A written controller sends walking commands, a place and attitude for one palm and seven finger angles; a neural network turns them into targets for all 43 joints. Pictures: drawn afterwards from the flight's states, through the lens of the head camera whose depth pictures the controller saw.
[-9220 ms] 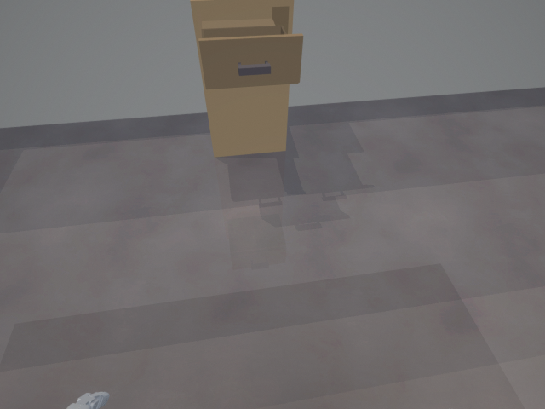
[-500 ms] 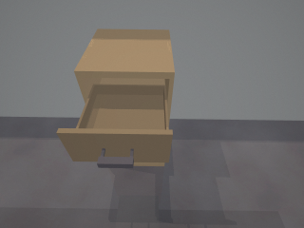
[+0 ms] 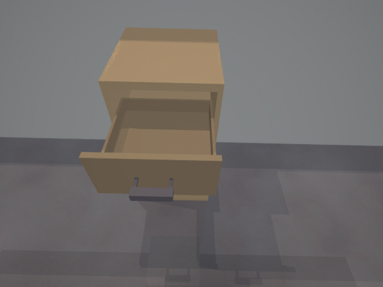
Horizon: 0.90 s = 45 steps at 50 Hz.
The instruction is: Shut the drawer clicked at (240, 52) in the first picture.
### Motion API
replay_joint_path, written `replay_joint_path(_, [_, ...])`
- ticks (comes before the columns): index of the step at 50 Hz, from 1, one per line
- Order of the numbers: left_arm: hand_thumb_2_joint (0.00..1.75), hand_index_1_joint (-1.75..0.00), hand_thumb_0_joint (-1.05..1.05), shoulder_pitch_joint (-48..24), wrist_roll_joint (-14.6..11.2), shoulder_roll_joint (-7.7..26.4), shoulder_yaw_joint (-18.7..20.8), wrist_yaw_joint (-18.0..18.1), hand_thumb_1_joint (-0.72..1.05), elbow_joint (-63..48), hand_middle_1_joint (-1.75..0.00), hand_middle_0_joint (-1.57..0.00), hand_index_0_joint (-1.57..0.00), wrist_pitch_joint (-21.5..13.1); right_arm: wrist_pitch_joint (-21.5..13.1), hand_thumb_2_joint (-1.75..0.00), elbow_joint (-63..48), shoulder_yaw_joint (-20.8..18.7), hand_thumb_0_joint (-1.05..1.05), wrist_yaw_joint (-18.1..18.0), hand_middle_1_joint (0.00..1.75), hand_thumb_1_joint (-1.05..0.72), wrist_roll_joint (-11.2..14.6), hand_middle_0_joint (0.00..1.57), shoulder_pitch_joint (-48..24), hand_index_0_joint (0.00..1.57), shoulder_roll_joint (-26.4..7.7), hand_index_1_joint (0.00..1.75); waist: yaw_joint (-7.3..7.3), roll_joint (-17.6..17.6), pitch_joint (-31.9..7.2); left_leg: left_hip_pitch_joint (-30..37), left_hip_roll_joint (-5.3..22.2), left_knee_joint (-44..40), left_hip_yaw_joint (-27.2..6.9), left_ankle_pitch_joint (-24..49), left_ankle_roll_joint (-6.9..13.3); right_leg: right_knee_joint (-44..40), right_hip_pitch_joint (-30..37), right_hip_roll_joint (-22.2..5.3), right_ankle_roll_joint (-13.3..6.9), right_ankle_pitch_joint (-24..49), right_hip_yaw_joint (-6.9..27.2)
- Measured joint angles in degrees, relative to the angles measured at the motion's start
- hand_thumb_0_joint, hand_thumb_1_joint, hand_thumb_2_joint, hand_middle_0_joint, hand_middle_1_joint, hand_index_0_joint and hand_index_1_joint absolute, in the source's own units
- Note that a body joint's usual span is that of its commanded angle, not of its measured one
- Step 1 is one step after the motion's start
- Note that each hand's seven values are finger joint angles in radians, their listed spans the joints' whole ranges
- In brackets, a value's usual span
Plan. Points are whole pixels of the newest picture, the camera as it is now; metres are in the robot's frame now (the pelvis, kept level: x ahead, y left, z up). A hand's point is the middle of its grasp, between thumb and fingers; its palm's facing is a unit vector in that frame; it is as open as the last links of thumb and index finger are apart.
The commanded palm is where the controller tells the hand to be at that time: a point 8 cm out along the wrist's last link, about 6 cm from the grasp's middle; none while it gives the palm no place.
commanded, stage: look again from close up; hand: left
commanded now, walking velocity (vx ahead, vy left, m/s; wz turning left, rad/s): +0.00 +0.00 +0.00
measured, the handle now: (152, 187) +0.39 +0.14 -0.09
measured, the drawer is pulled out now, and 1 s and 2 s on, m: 0.30 0.30 0.30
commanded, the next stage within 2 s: shuffle to correct the standing spot in 0.52 s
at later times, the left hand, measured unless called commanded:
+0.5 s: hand out of the picture +0.01 +0.12 -0.17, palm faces +0.02 -0.99 -0.14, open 7.4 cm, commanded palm none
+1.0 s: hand out of the picture +0.03 +0.10 -0.18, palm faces +0.02 -0.99 -0.15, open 7.4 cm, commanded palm none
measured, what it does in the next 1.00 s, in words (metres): shifts its weight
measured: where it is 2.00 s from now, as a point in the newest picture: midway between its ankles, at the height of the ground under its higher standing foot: outside the picture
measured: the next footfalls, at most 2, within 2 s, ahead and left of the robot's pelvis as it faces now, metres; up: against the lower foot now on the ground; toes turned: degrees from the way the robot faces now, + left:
none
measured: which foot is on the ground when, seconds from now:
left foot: down 0.00-1.00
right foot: down 0.00-1.00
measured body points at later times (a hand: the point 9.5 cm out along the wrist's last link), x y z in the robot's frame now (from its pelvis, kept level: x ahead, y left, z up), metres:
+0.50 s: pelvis +0.03 -0.03 +0.00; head +0.04 -0.02 +0.45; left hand +0.01 +0.17 -0.16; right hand +0.01 -0.23 -0.16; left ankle +0.08 +0.09 -0.74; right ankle +0.00 -0.13 -0.74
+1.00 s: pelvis +0.08 -0.05 +0.00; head +0.10 -0.05 +0.44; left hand +0.04 +0.15 -0.16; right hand +0.05 -0.26 -0.17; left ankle +0.08 +0.09 -0.74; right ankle +0.00 -0.13 -0.74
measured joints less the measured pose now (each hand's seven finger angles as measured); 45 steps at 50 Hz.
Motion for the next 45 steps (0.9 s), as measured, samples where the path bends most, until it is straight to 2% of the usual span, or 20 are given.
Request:
replay_joint_path(14, [0.9,-0.3,0.0,-1.1,-0.2,-2.3,-0.5,0.3,0.91,1.0,-0.3,-0.2,-0.2,-1.2,-1.0,-0.89,1.5,0.2,0.01,-0.6,0.3,-0.92,0.1,0.19,-0.3,0.2,1.6,0.3,0.02,-0.1,-0.3,0.4,0.9,0.1,-0.6,-0.3,-1.0,-0.8,0.8,1.0,-0.5,-0.3,-0.4])
replay_joint_path(28, [0.9,-0.3,0.01,-4.8,-0.5,-1.6,-0.2,0.8,0.91,-0.2,-0.3,-0.2,-0.2,-1.4,-1.5,-0.89,2.8,1.0,0.01,-1.2,0.3,-0.92,0.3,0.19,-0.8,0.2,2.2,0.3,-0.55,-0.8,0.7,2.9,1.7,0.3,-1.3,-2.3,-2.3,-2.0,4.1,1.8,-1.7,-1.7,-0.9])
replay_joint_path(45, [0.9,-0.3,0.0,-3.3,-0.3,-0.7,0.5,0.1,0.91,0.7,-0.3,-0.2,-0.2,-1.0,-1.3,-0.89,3.0,0.3,0.0,-1.1,0.3,-0.91,-0.2,0.19,-0.6,0.2,1.8,0.3,-0.8,-1.2,0.5,3.1,2.4,3.2,-1.6,-6.2,-3.4,-0.1,4.8,2.6,-3.1,-5.1,-1.1])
